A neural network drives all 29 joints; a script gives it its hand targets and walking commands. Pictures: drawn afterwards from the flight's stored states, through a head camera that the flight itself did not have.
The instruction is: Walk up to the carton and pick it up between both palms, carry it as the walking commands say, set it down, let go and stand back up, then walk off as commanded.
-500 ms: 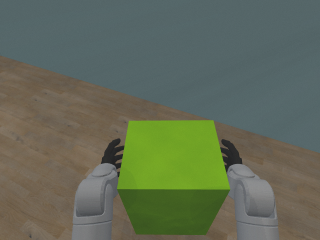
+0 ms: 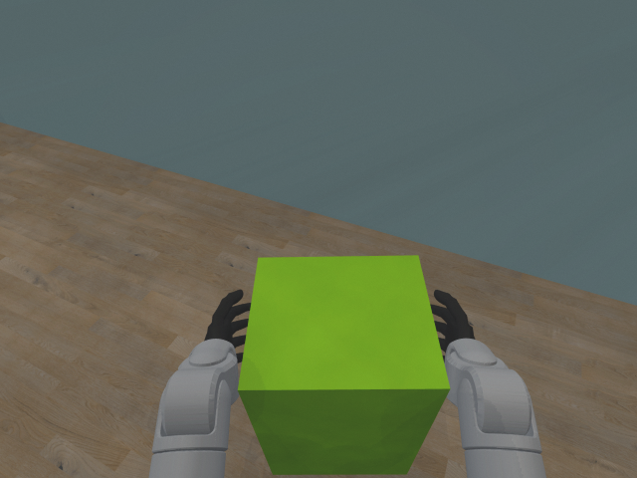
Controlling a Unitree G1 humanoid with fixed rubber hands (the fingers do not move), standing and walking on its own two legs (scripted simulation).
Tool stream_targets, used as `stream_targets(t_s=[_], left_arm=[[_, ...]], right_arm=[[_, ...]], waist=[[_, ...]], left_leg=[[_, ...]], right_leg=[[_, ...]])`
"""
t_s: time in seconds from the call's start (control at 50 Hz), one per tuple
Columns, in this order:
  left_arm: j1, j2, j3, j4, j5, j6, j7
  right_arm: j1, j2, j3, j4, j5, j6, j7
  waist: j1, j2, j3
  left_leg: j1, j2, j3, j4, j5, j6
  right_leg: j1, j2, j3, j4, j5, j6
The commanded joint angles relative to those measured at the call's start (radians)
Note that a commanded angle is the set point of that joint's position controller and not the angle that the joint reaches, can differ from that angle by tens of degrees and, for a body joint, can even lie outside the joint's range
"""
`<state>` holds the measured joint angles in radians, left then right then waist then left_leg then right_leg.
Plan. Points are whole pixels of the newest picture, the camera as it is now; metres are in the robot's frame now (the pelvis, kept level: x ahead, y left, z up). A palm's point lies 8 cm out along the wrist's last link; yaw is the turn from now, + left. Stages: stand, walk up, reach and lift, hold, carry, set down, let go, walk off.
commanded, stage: carry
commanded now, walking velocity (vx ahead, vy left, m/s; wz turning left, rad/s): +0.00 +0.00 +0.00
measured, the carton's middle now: (338, 375) +0.28 +0.00 -0.01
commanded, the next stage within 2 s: hold in 1.08 s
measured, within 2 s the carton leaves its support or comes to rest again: neither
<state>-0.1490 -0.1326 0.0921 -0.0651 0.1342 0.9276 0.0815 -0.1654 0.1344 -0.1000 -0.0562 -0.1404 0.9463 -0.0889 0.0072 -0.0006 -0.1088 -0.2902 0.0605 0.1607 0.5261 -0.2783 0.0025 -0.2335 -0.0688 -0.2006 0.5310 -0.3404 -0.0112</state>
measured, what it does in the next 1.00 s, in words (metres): shifts its weight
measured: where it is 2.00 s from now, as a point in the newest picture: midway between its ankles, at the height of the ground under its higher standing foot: outside the picture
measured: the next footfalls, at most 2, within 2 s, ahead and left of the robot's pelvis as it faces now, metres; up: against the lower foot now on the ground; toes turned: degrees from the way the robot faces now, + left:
none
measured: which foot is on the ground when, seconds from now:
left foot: down 0.00-1.00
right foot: down 0.00-1.00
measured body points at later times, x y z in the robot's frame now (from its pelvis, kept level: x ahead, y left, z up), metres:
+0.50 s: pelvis -0.04 -0.02 +0.00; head -0.06 -0.02 +0.45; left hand +0.25 +0.13 +0.05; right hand +0.26 -0.16 +0.04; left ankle +0.00 +0.11 -0.73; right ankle -0.04 -0.10 -0.73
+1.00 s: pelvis -0.05 -0.02 +0.00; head -0.07 -0.03 +0.45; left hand +0.24 +0.12 +0.04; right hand +0.24 -0.17 +0.04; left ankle +0.00 +0.11 -0.73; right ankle -0.04 -0.10 -0.73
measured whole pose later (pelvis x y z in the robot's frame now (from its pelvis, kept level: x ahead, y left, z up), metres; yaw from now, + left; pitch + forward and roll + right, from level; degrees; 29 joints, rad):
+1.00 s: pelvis -0.05 -0.02 +0.00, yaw +0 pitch +2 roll +0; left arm -0.16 -0.13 0.12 0.08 0.15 0.76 0.07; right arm -0.18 0.14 -0.12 0.09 -0.16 0.78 -0.07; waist 0.00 0.01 -0.09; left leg -0.34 0.09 0.15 0.49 -0.17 -0.02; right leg -0.30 -0.03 -0.21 0.52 -0.26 -0.06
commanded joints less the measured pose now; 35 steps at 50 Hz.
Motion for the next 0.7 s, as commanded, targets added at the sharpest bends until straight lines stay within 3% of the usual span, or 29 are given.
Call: stream_targets(t_s=[0.0,0.2,0.68], left_arm=[[-0.433,-0.84,-0.572,-0.08,-0.248,-0.028,-0.204],[-0.446,-0.823,-0.535,-0.02,-0.222,-0.065,-0.202],[-0.435,-0.783,-0.501,0.028,-0.189,-0.16,-0.195]], right_arm=[[-0.458,0.827,0.558,-0.095,0.247,-0.044,0.202],[-0.477,0.819,0.534,-0.039,0.225,-0.082,0.202],[-0.471,0.773,0.499,0.014,0.187,-0.177,0.194]], waist=[[-0.002,0.003,-0.216],[-0.003,-0.003,-0.197],[-0.004,-0.006,-0.22]], left_leg=[[0.101,0.111,-0.113,-0.071,0.281,0.006],[0.081,0.104,-0.109,-0.086,0.205,0.001],[0.067,0.101,-0.098,-0.08,0.178,-0.009]], right_leg=[[0.048,-0.107,0.103,-0.085,0.28,0.002],[0.024,-0.109,0.115,-0.116,0.241,-0.006],[0.002,-0.111,0.131,-0.131,0.221,-0.016]])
